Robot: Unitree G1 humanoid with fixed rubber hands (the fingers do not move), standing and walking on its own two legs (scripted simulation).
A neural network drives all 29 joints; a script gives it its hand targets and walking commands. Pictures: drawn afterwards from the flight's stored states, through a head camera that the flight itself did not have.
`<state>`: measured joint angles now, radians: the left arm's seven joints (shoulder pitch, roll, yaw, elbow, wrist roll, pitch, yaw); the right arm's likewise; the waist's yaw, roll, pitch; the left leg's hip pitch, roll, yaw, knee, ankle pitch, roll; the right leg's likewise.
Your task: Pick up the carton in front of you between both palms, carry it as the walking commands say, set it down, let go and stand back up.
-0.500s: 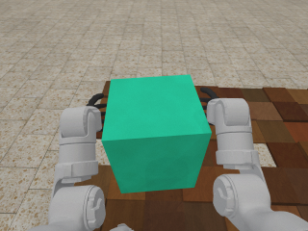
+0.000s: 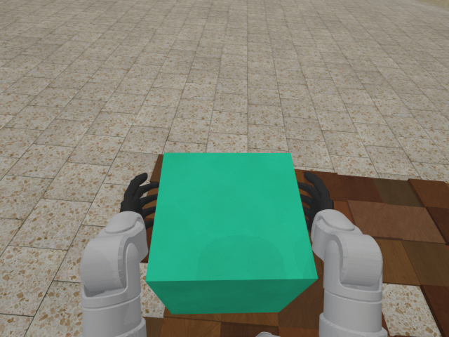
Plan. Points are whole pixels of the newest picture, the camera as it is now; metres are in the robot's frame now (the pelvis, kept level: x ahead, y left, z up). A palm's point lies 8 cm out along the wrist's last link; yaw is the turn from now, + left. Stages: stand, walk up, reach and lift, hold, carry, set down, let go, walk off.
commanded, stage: carry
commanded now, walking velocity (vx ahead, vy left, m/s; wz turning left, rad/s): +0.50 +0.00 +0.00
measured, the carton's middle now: (226, 239) +0.28 +0.00 +0.04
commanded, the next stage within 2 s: none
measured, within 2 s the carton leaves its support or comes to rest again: neither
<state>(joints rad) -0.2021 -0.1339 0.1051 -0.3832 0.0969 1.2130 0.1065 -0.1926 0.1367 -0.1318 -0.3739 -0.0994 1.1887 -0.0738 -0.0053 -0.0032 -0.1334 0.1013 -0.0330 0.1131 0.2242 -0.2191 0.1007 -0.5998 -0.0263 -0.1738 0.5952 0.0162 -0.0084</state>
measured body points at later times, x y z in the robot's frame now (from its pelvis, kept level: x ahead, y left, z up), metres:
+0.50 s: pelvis +0.30 +0.00 -0.02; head +0.33 -0.01 +0.43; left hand +0.67 +0.16 +0.09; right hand +0.68 -0.14 +0.09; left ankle +0.47 +0.14 -0.68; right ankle +0.18 -0.06 -0.75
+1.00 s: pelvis +0.63 -0.01 +0.01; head +0.65 +0.00 +0.46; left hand +1.00 +0.14 +0.13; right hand +1.00 -0.17 +0.13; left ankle +0.52 +0.10 -0.72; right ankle +0.76 -0.11 -0.71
